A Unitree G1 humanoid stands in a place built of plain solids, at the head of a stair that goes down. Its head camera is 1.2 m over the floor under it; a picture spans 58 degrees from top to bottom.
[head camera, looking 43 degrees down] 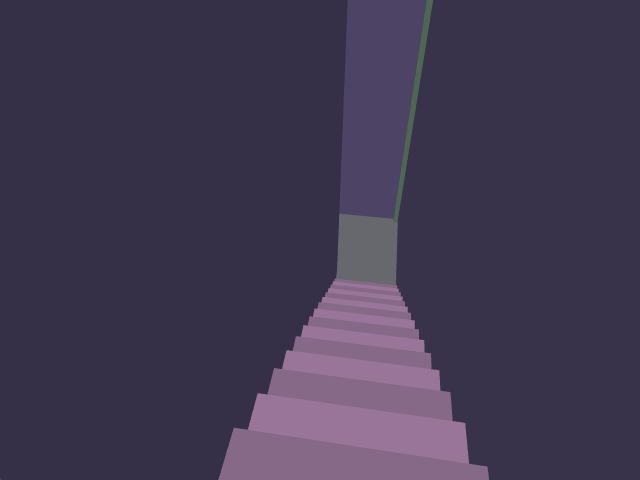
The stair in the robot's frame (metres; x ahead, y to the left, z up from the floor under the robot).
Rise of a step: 0.20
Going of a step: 0.23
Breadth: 0.80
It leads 9 degrees to the right of straight ahead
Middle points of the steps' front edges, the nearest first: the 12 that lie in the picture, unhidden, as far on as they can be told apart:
0.55 -0.12 -0.20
0.78 -0.15 -0.39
1.00 -0.18 -0.59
1.22 -0.22 -0.79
1.44 -0.25 -0.99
1.67 -0.28 -1.18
1.89 -0.32 -1.38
2.11 -0.35 -1.58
2.34 -0.38 -1.77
2.56 -0.42 -1.97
2.78 -0.45 -2.17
3.01 -0.48 -2.37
